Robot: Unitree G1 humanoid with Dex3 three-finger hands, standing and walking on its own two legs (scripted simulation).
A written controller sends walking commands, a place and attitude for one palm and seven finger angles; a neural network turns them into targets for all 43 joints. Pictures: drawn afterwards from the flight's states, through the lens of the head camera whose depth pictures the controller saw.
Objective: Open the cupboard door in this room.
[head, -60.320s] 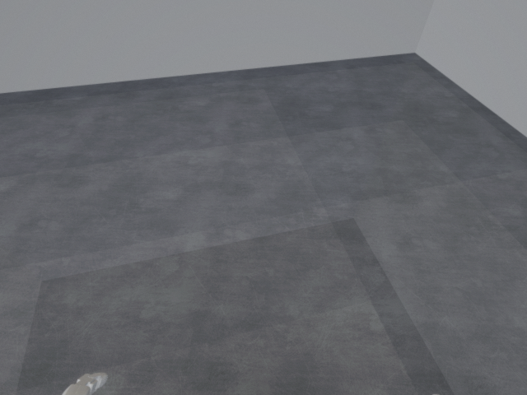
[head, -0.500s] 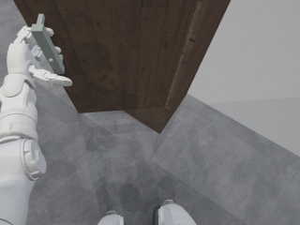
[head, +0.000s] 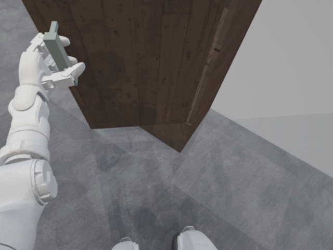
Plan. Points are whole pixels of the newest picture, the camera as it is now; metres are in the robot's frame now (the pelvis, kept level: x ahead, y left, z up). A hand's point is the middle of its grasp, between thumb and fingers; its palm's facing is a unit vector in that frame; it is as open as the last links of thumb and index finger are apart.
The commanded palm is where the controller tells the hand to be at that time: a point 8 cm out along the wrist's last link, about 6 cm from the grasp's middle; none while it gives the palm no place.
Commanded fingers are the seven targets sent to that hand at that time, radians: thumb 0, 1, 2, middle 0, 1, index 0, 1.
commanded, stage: close the thumb around the handle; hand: left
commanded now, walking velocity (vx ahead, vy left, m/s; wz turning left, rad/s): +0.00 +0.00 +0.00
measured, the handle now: (64, 55) +0.56 +0.21 +0.09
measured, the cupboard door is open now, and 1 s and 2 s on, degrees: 40 61 82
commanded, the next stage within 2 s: pull the door open along its arc in 0.24 s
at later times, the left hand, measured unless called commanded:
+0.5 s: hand (71, 72) +0.51 +0.18 +0.09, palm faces +0.02 -1.00 -0.02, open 5.9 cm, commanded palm +0.47 +0.23 +0.09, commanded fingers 0.00 0.90 0.90 -0.40 -1.35 -0.40 -1.35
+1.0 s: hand (89, 118) +0.38 +0.13 +0.09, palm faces +0.28 -0.96 +0.06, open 6.2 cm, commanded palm +0.33 +0.19 +0.09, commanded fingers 0.00 0.90 0.90 -0.40 -1.35 -0.40 -1.35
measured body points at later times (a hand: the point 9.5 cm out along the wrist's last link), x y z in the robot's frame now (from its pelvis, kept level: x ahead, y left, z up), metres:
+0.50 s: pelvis +0.00 -0.01 +0.00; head +0.12 +0.00 +0.43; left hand +0.50 +0.24 +0.09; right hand -0.02 -0.27 -0.11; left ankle -0.03 +0.09 -0.69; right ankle +0.02 -0.12 -0.69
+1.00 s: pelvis +0.01 -0.01 +0.02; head +0.06 -0.02 +0.47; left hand +0.36 +0.18 +0.09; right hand +0.15 -0.25 -0.09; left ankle -0.03 +0.09 -0.69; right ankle +0.02 -0.12 -0.69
